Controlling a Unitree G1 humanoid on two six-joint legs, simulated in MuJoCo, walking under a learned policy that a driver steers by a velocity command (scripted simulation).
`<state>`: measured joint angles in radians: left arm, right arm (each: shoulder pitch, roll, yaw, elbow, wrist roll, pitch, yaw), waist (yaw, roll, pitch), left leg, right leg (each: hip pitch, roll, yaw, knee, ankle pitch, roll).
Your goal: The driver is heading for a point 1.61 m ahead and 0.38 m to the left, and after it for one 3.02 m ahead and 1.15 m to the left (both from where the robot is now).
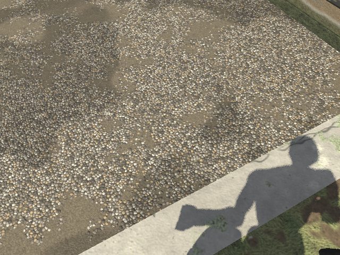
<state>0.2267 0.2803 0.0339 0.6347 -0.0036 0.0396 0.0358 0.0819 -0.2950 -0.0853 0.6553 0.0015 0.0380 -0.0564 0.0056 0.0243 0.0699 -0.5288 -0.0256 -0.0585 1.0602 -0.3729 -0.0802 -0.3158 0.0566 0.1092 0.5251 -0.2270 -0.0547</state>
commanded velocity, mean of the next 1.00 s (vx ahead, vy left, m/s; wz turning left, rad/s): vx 0.22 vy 0.00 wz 0.32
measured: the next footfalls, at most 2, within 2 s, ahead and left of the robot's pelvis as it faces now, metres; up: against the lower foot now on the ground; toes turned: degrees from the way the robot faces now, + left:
left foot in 0.16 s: +0.05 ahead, +0.14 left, +0.00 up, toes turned -3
left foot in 0.78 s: +0.14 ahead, +0.21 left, +0.00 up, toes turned +20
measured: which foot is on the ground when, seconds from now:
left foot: up 0.00-0.14, down 0.16-0.44, up 0.46-0.76, down 0.78-1.00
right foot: down 0.00-0.78, up 0.80-1.00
